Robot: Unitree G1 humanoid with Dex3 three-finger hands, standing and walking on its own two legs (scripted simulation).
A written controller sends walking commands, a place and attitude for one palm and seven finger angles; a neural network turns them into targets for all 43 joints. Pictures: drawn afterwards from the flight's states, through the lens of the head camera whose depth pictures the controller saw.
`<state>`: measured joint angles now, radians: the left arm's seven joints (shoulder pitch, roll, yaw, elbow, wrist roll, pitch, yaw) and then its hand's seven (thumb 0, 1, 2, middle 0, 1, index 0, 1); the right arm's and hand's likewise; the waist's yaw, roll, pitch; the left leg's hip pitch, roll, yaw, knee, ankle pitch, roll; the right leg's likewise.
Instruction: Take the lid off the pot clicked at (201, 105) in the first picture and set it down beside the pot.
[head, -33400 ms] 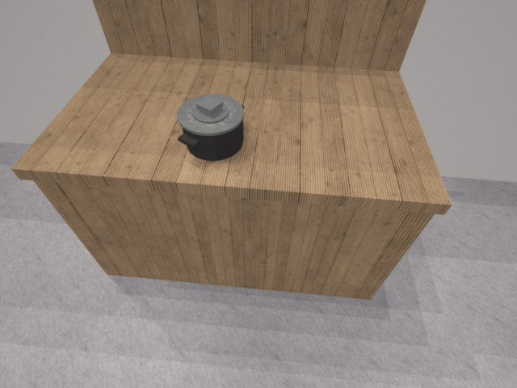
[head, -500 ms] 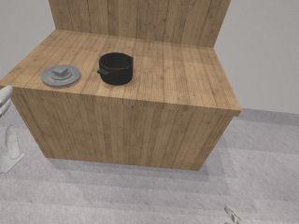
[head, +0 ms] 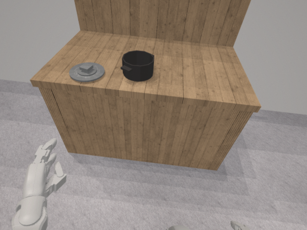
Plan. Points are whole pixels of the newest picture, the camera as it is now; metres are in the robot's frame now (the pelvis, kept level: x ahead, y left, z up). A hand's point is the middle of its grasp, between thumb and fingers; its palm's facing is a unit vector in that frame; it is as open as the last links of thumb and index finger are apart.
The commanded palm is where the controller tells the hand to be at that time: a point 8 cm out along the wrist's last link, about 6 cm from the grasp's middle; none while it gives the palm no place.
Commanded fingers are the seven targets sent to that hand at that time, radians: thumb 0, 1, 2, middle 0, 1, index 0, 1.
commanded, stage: stop stepping back and stand still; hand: left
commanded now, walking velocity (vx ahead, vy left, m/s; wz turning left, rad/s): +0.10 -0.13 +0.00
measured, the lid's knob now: (86, 67) +0.86 +0.35 -0.03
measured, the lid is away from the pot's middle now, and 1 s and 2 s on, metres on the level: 0.26 0.26 0.26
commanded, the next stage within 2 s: let the arm hang, fingers relaxed in 0.12 s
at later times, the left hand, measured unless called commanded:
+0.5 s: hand out of the picture +0.14 +0.12 -0.15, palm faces -0.02 -0.98 -0.20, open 7.3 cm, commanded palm none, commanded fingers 0.00 0.90 0.90 -0.20 -0.30 -0.20 -0.30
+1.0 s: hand out of the picture +0.12 +0.10 -0.15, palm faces +0.02 -0.98 -0.19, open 7.3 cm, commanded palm none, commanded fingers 0.00 0.90 0.90 -0.20 -0.30 -0.20 -0.30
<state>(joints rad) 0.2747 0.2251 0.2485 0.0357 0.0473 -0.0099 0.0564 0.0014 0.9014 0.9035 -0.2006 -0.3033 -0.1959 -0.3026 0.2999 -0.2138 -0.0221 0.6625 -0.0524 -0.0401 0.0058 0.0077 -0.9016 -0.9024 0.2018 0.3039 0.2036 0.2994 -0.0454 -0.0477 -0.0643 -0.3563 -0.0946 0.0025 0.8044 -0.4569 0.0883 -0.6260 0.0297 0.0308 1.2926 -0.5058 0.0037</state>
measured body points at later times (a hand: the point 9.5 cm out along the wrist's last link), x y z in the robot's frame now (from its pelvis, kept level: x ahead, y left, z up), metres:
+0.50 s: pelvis +0.05 -0.06 +0.02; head +0.08 -0.05 +0.47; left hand +0.14 +0.17 -0.13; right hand -0.02 -0.29 -0.12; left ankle +0.03 +0.05 -0.69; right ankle +0.05 -0.18 -0.70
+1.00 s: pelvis +0.11 -0.08 +0.03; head +0.13 -0.07 +0.48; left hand +0.12 +0.15 -0.13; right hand +0.12 -0.31 -0.12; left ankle +0.05 +0.05 -0.70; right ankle +0.05 -0.18 -0.70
